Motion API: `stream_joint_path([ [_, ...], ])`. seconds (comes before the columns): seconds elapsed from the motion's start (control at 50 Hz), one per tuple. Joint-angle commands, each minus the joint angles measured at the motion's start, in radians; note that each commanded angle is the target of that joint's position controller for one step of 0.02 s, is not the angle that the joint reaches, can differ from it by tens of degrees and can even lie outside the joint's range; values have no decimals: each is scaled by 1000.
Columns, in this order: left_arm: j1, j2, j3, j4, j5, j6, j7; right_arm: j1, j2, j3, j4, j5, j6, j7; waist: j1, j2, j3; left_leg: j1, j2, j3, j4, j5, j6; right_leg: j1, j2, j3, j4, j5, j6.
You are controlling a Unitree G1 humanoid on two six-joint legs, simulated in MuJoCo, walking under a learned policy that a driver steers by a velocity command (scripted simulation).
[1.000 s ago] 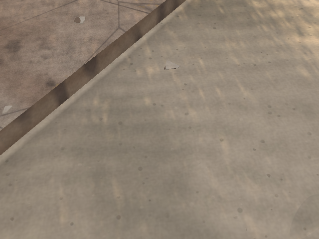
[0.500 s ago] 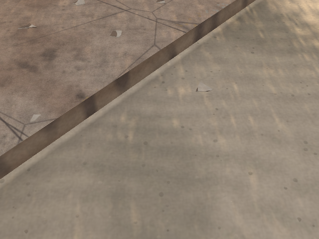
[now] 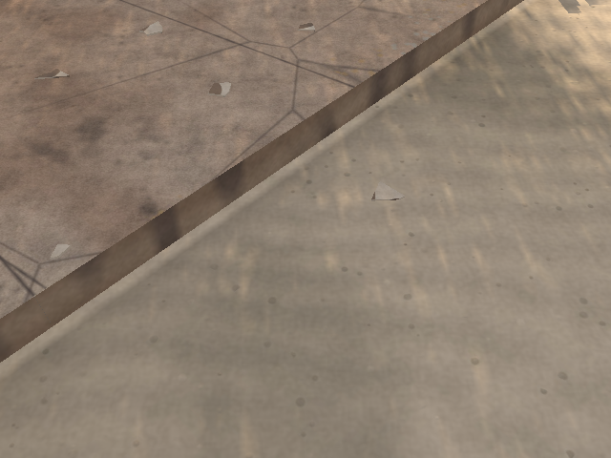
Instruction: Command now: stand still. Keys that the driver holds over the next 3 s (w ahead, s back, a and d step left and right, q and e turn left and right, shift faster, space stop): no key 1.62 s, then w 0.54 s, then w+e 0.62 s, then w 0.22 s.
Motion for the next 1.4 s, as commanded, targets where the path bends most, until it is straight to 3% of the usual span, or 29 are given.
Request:
stream_joint_path([
  [0.02, 17, 109, 22, -16, -1, -8, 2, -11, -106, -24, -24, 2, -8, -8, 4, 1, -53, 130, 49, -52, -46, 287, 36, -74, -50, 50, -111, 220, -20],
  [0.36, 53, 107, 12, 90, 0, -4, 9, -27, -104, -17, 138, 4, -3, -17, 3, -3, -13, 136, 40, -29, -90, 223, 20, -64, -38, 44, -164, 179, -24],
  [0.62, 110, 90, 2, 129, 1, -2, 12, -7, -97, -2, 217, 6, -4, -19, 1, -3, 5, 116, 38, -19, -107, 185, 14, -69, -31, 42, -181, 152, -28],
  [1.4, 233, 49, -6, 146, -3, -3, 12, 79, -70, 22, 272, 10, -5, -26, 0, -3, 24, 90, 39, -10, -109, 182, 8, -68, -25, 40, -183, 190, -35],
])
Next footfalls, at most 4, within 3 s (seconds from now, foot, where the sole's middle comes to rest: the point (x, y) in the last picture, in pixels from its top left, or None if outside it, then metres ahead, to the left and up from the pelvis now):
1.92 left None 0.13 0.13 -0.77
2.44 right None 0.50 -0.08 -0.77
2.92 left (298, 338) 0.80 0.05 -0.77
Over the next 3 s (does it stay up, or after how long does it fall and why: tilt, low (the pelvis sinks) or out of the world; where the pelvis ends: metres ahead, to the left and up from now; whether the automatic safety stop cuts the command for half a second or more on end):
stays up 0.66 0.00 0.00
